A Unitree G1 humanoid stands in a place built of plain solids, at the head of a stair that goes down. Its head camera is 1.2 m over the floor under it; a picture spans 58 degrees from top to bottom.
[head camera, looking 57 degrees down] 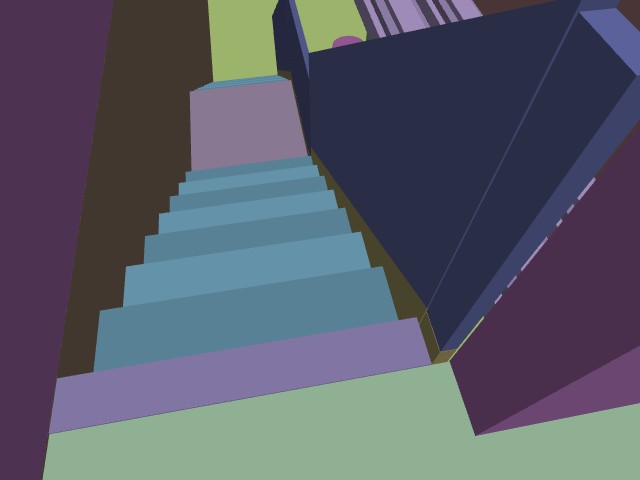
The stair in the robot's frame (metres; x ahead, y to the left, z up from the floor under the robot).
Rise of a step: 0.20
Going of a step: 0.29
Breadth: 1.03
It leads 10 degrees to the left of straight ahead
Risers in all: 8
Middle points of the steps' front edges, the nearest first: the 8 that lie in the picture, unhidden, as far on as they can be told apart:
0.42 0.22 0.00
0.71 0.27 -0.20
1.00 0.32 -0.40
1.29 0.37 -0.61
1.58 0.42 -0.81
1.87 0.47 -1.01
2.15 0.53 -1.21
2.44 0.58 -1.42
